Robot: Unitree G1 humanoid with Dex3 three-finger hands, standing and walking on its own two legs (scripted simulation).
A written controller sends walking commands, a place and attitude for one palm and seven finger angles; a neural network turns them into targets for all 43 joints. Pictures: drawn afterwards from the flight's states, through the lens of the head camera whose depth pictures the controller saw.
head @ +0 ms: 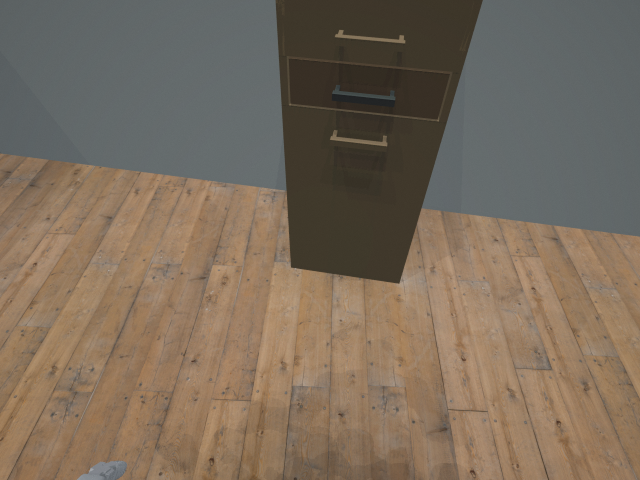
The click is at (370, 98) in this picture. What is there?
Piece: drawer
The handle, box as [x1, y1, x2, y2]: [332, 85, 394, 106]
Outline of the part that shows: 332,92 332,100 393,106 394,104 394,91 391,90 389,96 340,91 339,85 336,85 335,89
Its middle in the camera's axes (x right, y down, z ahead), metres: +0.11 -0.35 +0.95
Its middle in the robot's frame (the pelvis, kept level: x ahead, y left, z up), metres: +0.96 -0.05 +0.01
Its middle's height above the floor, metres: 0.78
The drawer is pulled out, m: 0.00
